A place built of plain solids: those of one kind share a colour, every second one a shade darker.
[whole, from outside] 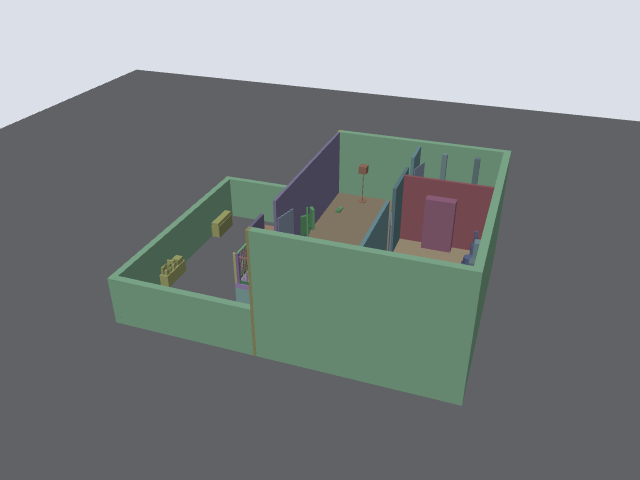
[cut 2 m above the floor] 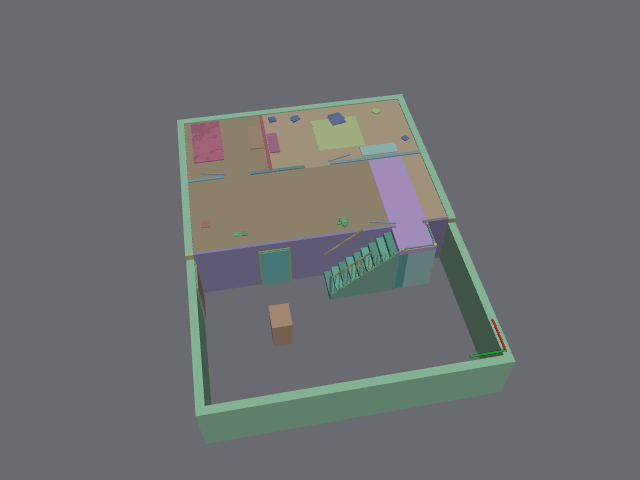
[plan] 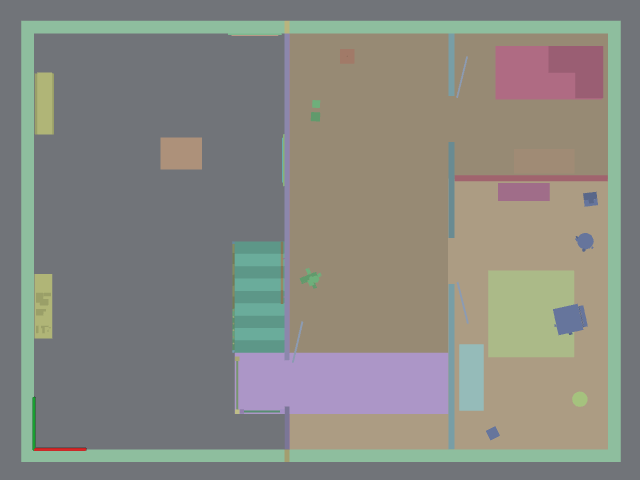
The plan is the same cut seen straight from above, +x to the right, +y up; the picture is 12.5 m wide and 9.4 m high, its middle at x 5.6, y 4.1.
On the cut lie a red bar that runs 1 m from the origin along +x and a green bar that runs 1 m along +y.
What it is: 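A house over a walled back yard; in the yard at the foot of the outdoor stair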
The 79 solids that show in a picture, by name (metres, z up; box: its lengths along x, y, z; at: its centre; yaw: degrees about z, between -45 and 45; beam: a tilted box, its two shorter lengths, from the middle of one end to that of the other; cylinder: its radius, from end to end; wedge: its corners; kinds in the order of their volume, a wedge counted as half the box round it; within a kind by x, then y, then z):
{
 "wall_1": {"box": [0.25, 8.64, 1.85], "at": [-0.12, 4.07, 0.88]},
 "wall_2": {"box": [4.91, 0.25, 1.85], "at": [2.45, -0.12, 0.88]},
 "wall_3": {"box": [4.91, 0.25, 1.85], "at": [2.45, 8.27, 0.88]},
 "wall_4": {"box": [6.58, 0.25, 4.62], "at": [8.2, -0.12, 2.26]},
 "wall_5": {"box": [6.58, 0.25, 4.62], "at": [8.2, 8.27, 2.26]},
 "wall_6": {"box": [0.25, 8.64, 4.62], "at": [11.36, 4.07, 2.26]},
 "upper_floor_1": {"box": [3.12, 0.83, 0.18], "at": [6.56, 0.29, 1.87]},
 "upper_floor_2": {"box": [3.12, 6.39, 0.18], "at": [6.56, 5.08, 1.87]},
 "upper_floor_3": {"box": [3.26, 5.44, 0.18], "at": [9.73, 2.6, 1.87]},
 "upper_floor_4": {"box": [3.26, 2.97, 0.18], "at": [9.73, 6.78, 1.87]},
 "step_1": {"box": [0.97, 0.55, 1.81], "at": [4.42, 1.86, 0.86]},
 "step_2": {"box": [0.97, 0.73, 1.62], "at": [4.42, 2.01, 0.76]},
 "step_3": {"box": [0.97, 0.73, 1.42], "at": [4.42, 2.26, 0.66]},
 "step_4": {"box": [0.97, 0.73, 1.23], "at": [4.42, 2.5, 0.56]},
 "step_5": {"box": [0.97, 0.73, 1.03], "at": [4.42, 2.74, 0.47]},
 "step_6": {"box": [0.97, 0.73, 0.83], "at": [4.42, 2.98, 0.37]},
 "step_7": {"box": [0.97, 0.73, 0.64], "at": [4.42, 3.22, 0.27]},
 "step_8": {"box": [0.97, 0.73, 0.44], "at": [4.42, 3.47, 0.17]},
 "step_9": {"box": [0.97, 0.73, 0.25], "at": [4.42, 3.71, 0.07]},
 "stair_wall_1": {"box": [0.1, 0.84, 4.62], "at": [4.96, 0.42, 2.26]},
 "stair_wall_2": {"box": [0.1, 6.4, 4.62], "at": [4.96, 4.94, 2.26]},
 "bedstead_bedroom_bed_1": {"box": [0.038, 1.05, 0.44], "at": [9.06, 7.38, 2.13]},
 "bedstead_bedroom_bed_2": {"box": [1.04, 1.05, 0.54], "at": [9.56, 7.38, 2.18]},
 "bedstead_bedroom_bed_3": {"box": [1.05, 1.0, 0.6], "at": [9.6, 7.38, 2.21]},
 "bedstead_bedroom_bed_4": {"box": [2.09, 1.05, 0.49], "at": [10.08, 7.38, 2.16]},
 "bedstead_bedroom_bed_5": {"box": [1.02, 0.53, 0.54], "at": [10.59, 7.64, 2.18]},
 "bedstead_bedroom_bed_6": {"box": [0.55, 1.02, 0.44], "at": [10.87, 7.39, 2.13]},
 "head_base_1": {"box": [0.97, 1.2, 1.91], "at": [4.42, 1.29, 0.91]},
 "upper_partition_1": {"box": [0.12, 3.24, 2.51], "at": [8.17, 1.62, 3.16]},
 "upper_partition_2": {"box": [0.12, 1.88, 2.51], "at": [8.17, 5.08, 3.16]},
 "upper_partition_3": {"box": [0.12, 1.22, 2.51], "at": [8.17, 7.53, 3.16]},
 "upper_floor_head_1": {"box": [4.18, 1.2, 0.18], "at": [6.02, 1.29, 1.87]},
 "upper_split_wall_1": {"box": [3.0, 0.12, 2.51], "at": [9.74, 5.31, 3.16]},
 "planter_1": {"box": [0.15, 0.15, 0.75], "at": [0.11, 2.7, 0.32]},
 "planter_2": {"box": [0.15, 0.2, 0.75], "at": [0.11, 2.97, 0.32]},
 "planter_3": {"box": [0.28, 0.07, 0.85], "at": [0.15, 2.78, 0.37]},
 "planter_4": {"box": [0.35, 1.26, 0.54], "at": [0.18, 2.8, 0.22]},
 "planter_5": {"box": [0.3, 0.28, 0.75], "at": [0.18, 3.21, 0.32]},
 "planter_6": {"box": [0.38, 1.2, 0.56], "at": [0.2, 6.76, 0.23]},
 "planter_7": {"box": [0.3, 1.22, 0.72], "at": [0.21, 6.77, 0.31]},
 "planter_8": {"box": [0.17, 0.12, 0.7], "at": [0.22, 2.53, 0.3]},
 "slotfit_study_storage_1": {"box": [1.02, 0.36, 1.94], "at": [9.59, 5.04, 2.88]},
 "slotfit_bedroom_storage_1": {"box": [1.19, 0.48, 1.15], "at": [9.99, 5.64, 2.48]},
 "slotfit_study_wall_table_1": {"box": [0.48, 1.31, 0.97], "at": [8.57, 1.41, 2.4]},
 "bin_1": {"box": [0.81, 0.62, 1.1], "at": [2.88, 5.79, 0.5]},
 "curtains_1": {"box": [0.2, 0.19, 2.23], "at": [9.16, 8.05, 3.14]},
 "curtains_2": {"box": [0.2, 0.19, 2.23], "at": [10.36, 8.05, 3.14]},
 "curtains_3": {"box": [0.19, 0.27, 2.24], "at": [11.15, 0.73, 3.14]},
 "curtains_4": {"box": [0.19, 0.27, 2.24], "at": [11.15, 1.85, 3.14]},
 "clutter_study_1": {"box": [0.21, 0.21, 0.38], "at": [8.99, 0.31, 2.1], "yaw": 27.6},
 "clutter_study_2": {"box": [0.5, 0.53, 0.57], "at": [10.46, 2.54, 2.2], "yaw": 12.4},
 "clutter_study_3": {"box": [0.07, 0.42, 0.96], "at": [10.76, 2.61, 2.39], "yaw": 12.4},
 "clutter_study_4": {"cylinder": 0.16, "from": [10.8, 4.08, 1.91], "to": [10.8, 4.08, 2.38]},
 "clutter_study_5": {"box": [0.27, 0.14, 0.53], "at": [10.89, 4.96, 2.17], "yaw": 6.9},
 "clutter_study_6": {"box": [0.27, 0.12, 0.53], "at": [10.91, 4.83, 2.17], "yaw": 6.9},
 "back_wall_end_1": {"box": [0.1, 0.25, 4.62], "at": [4.96, -0.12, 2.26]},
 "back_wall_end_2": {"box": [0.1, 0.25, 4.62], "at": [4.96, 8.27, 2.26]},
 "doorleaf_door_1": {"box": [0.038, 0.83, 2.07], "at": [5.16, 2.1, 2.95], "yaw": -13.2},
 "doorleaf_door_2": {"box": [0.038, 0.84, 2.08], "at": [8.38, 7.29, 2.95], "yaw": -13.8},
 "doorleaf_door_3": {"box": [0.04, 0.84, 2.08], "at": [8.4, 2.87, 2.95], "yaw": 14.2},
 "laid_rug_rug_study_1": {"box": [1.68, 1.7, 0.05], "at": [9.74, 2.65, 1.94]},
 "plinth_1": {"wedge": [[3.88, 1.94, -0.05], [3.88, 1.94, 1.91], [3.88, 4.02, -0.05], [3.88, 4.02, 0.22], [3.93, 1.94, -0.05], [3.93, 1.94, 1.91], [3.93, 4.02, -0.05], [3.93, 4.02, 0.22]]},
 "yard_gate_leaf_1": {"box": [0.92, 0.05, 1.75], "at": [4.33, 8.12, 0.82]},
 "undercroft_leaf_1": {"box": [0.05, 0.88, 1.71], "at": [4.88, 5.66, 0.81]},
 "clutter_clhall_1": {"box": [0.11, 0.32, 0.71], "at": [5.31, 3.45, 2.91], "yaw": -39.3},
 "clutter_clhall_2": {"box": [0.22, 0.1, 0.09], "at": [5.32, 3.35, 1.96], "yaw": 22.0},
 "clutter_clhall_3": {"cylinder": 0.037, "from": [5.43, 3.35, 1.91], "to": [5.43, 3.35, 3.64]},
 "clutter_clhall_4": {"box": [0.18, 0.18, 0.12], "at": [5.51, 6.51, 1.97], "yaw": -2.8},
 "clutter_clhall_5": {"box": [0.16, 0.16, 0.1], "at": [5.53, 6.76, 1.96], "yaw": -2.8},
 "clutter_clhall_6": {"box": [0.1, 0.26, 0.76], "at": [5.56, 3.46, 3.21], "yaw": 40.0},
 "yard_gate_frame_1": {"box": [1.06, 0.03, 1.81], "at": [4.33, 8.13, 0.85]},
 "undercroft_frame_1": {"box": [0.03, 1.02, 1.77], "at": [4.89, 5.66, 0.83]},
 "slotfit_hallpiece_corner_1": {"box": [0.29, 0.29, 0.07], "at": [6.13, 7.7, 1.95]},
 "slotfit_hallpiece_corner_2": {"box": [0.31, 0.31, 0.3], "at": [6.13, 7.7, 3.35]},
 "slotfit_study_seat_1": {"cylinder": 0.15, "from": [10.69, 0.98, 1.91], "to": [10.69, 0.98, 2.38]},
 "headland_ahead_guard_newel_1": {"box": [0.09, 0.09, 1.15], "at": [4.07, 0.74, 2.48]},
 "headland_side_guard_newel_1": {"box": [0.09, 0.09, 1.15], "at": [3.98, 0.74, 2.48]},
 "guard_newel_1": {"box": [0.05, 0.05, 3.04], "at": [3.91, 1.92, 1.47]},
 "headland_side_guard_board_1": {"box": [0.04, 1.04, 0.15], "at": [3.98, 1.26, 1.99]}
}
